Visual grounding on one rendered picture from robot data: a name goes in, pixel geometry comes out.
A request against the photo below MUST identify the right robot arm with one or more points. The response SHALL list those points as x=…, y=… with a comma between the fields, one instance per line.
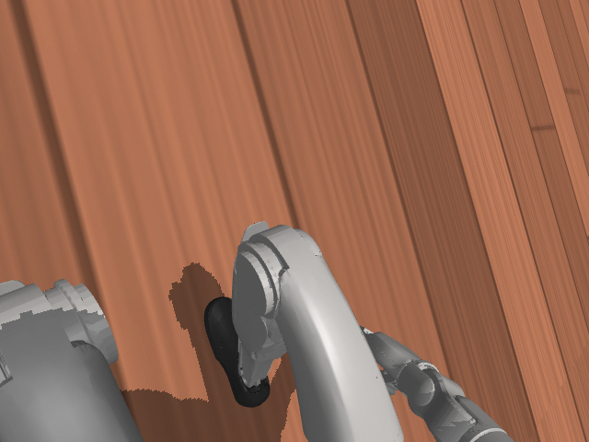
x=442, y=404

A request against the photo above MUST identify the right robot hand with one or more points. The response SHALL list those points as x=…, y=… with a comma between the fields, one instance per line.
x=391, y=355

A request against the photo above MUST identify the right robot foot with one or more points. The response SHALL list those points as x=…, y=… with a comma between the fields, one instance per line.
x=224, y=342

